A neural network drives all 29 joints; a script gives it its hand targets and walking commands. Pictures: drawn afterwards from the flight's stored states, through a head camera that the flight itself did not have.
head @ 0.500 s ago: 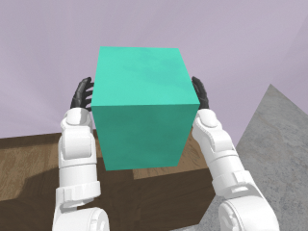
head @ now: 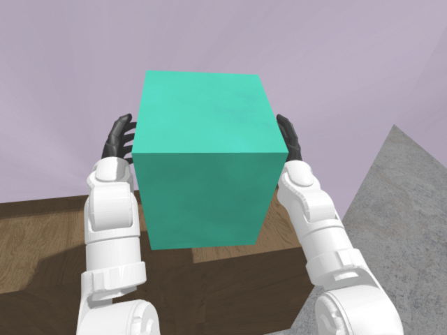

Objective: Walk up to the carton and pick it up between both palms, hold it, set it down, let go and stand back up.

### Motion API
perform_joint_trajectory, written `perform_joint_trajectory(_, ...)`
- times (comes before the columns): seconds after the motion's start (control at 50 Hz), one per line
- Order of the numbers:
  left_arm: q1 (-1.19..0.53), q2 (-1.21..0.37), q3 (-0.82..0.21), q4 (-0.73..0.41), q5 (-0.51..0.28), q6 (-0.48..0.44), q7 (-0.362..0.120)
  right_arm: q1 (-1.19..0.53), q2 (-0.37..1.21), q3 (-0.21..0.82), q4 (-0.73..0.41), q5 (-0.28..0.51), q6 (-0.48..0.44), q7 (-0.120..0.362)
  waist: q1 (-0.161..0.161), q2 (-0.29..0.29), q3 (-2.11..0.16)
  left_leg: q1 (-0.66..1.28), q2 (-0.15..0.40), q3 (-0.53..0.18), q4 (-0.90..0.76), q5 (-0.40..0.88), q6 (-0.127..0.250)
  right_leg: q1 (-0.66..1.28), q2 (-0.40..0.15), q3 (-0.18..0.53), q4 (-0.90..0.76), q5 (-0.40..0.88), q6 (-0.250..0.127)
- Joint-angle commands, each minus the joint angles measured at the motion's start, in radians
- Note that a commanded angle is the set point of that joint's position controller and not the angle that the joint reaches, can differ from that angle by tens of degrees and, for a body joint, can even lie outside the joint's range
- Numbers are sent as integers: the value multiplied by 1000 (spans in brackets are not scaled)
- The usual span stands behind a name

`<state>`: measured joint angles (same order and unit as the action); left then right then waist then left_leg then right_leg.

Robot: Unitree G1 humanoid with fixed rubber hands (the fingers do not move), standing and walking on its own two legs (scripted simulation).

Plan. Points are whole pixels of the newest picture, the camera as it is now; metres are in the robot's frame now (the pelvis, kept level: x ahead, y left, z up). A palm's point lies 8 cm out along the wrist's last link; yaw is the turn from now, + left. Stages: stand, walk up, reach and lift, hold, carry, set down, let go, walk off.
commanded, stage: hold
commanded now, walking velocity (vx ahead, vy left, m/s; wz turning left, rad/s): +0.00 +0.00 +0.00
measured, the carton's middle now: (204, 163) +0.40 +0.00 +0.16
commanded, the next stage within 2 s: set down in 1.14 s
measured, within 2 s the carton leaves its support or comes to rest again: neither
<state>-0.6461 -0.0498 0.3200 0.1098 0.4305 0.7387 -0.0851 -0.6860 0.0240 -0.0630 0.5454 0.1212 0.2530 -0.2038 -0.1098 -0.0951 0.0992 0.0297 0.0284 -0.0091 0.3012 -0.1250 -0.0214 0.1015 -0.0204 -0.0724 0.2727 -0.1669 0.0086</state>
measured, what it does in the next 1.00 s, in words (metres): stands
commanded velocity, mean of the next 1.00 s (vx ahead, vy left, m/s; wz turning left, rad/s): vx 0.00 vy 0.00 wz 0.00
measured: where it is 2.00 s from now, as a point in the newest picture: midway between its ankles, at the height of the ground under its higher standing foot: outside the picture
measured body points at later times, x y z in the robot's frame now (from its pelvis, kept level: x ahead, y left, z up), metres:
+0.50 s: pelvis +0.00 +0.00 +0.00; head -0.04 +0.04 +0.44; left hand +0.38 +0.15 +0.20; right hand +0.38 -0.14 +0.20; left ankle +0.04 +0.13 -0.75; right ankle +0.01 -0.12 -0.75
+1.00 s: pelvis +0.00 +0.00 +0.00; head -0.04 +0.03 +0.45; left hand +0.38 +0.15 +0.20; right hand +0.37 -0.15 +0.20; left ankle +0.04 +0.13 -0.75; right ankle +0.01 -0.12 -0.75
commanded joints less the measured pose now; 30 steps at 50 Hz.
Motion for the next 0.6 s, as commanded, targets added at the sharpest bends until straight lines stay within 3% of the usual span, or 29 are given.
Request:
perform_joint_trajectory(0.0, -547, -494, -456, -92, -186, -70, -136, -676, 474, 362, -315, 75, -69, 106, -18, 106, -408, 133, -62, 67, -1, 240, -12, 6, 72, -66, -28, 213, 37)
perform_joint_trajectory(0.02, -568, -489, -476, -137, -196, -80, -132, -649, 473, 371, -321, 81, -74, 105, -22, 136, -439, 132, -57, 70, 20, 262, -29, 16, 73, -51, -21, 231, 32)
perform_joint_trajectory(0.04, -565, -491, -471, -113, -190, -76, -127, -684, 468, 383, -313, 87, -74, 102, -6, 117, -415, 128, -60, 76, 17, 241, -23, -5, 70, -58, -23, 208, 38)
perform_joint_trajectory(0.06, -544, -481, -457, -85, -180, -72, -123, -682, 478, 380, -312, 83, -71, 102, -17, 101, -395, 135, -70, 76, 9, 211, -11, -15, 66, -62, -31, 187, 40)
perform_joint_trajectory(0.08, -517, -469, -439, -68, -175, -69, -122, -672, 467, 369, -270, 88, -66, 100, 16, 121, -360, 114, -62, 87, 2, 181, -9, -19, 72, -57, -21, 149, 45)
perform_joint_trajectory(0.14, -552, -477, -439, -73, -166, -71, -120, -655, 455, 359, -262, 61, -70, 106, -5, 92, -382, 108, -58, 82, -16, 140, -3, -33, 77, -61, -38, 90, 30)
perform_joint_trajectory(0.16, -545, -471, -428, -89, -174, -71, -119, -665, 463, 375, -272, 71, -73, 109, 16, 67, -410, 122, -58, 83, -17, 162, 2, -33, 71, -59, -30, 118, 37)
perform_joint_trajectory(0.18, -561, -464, -456, -110, -180, -79, -117, -659, 481, 383, -275, 84, -75, 106, 4, 97, -432, 132, -68, 87, -5, 185, -3, -17, 66, -58, -24, 150, 38)
perform_joint_trajectory(0.22, -546, -494, -472, -124, -191, -75, -115, -658, 478, 387, -282, 90, -74, 103, 11, 122, -444, 142, -57, 70, 16, 239, -11, -26, 72, -49, -16, 169, 35)
perform_joint_trajectory(0.24, -547, -491, -462, -97, -189, -70, -117, -668, 462, 373, -272, 87, -74, 100, -2, 118, -422, 141, -58, 74, 3, 205, -6, -40, 70, -50, -23, 166, 32)
perform_joint_trajectory(0.26, -546, -467, -434, -65, -171, -61, -117, -683, 466, 371, -282, 80, -72, 102, 1, 77, -382, 131, -58, 79, -1, 182, -3, -39, 73, -62, -34, 150, 37)
perform_joint_trajectory(0.32, -517, -461, -408, -38, -159, -54, -127, -673, 469, 359, -262, 71, -63, 106, 19, 80, -322, 92, -61, 93, -24, 115, 15, -29, 68, -55, -36, 108, 40)
perform_joint_trajectory(0.36, -546, -460, -421, -78, -176, -60, -132, -659, 475, 359, -243, 73, -63, 102, -3, 87, -330, 97, -63, 95, -10, 125, 13, -32, 59, -44, -39, 136, 32)
perform_joint_trajectory(0.38, -539, -456, -413, -56, -160, -54, -130, -658, 455, 364, -244, 70, -60, 105, 8, 84, -334, 109, -66, 86, -23, 141, 13, -35, 66, -52, -42, 135, 44)
perform_joint_trajectory(0.46, -585, -498, -463, -76, -181, -68, -131, -679, 484, 350, -279, 64, -60, 101, -20, 111, -381, 125, -57, 72, -13, 146, 6, -26, 70, -55, -43, 124, 27)
perform_joint_trajectory(0.52, -604, -484, -476, -88, -185, -76, -127, -647, 474, 336, -245, 62, -55, 97, -38, 136, -377, 121, -67, 73, -7, 150, -4, -42, 63, -46, -42, 130, 31)
perform_joint_trajectory(0.56, -576, -493, -469, -85, -183, -72, -129, -648, 495, 341, -262, 73, -51, 94, -32, 133, -373, 115, -67, 80, -3, 161, -7, -33, 63, -55, -35, 153, 38)
perform_joint_trajectory(0.58, -570, -480, -446, -85, -187, -71, -131, -639, 487, 345, -260, 78, -53, 94, -39, 101, -375, 136, -68, 72, -3, 163, -2, -33, 61, -55, -39, 160, 30)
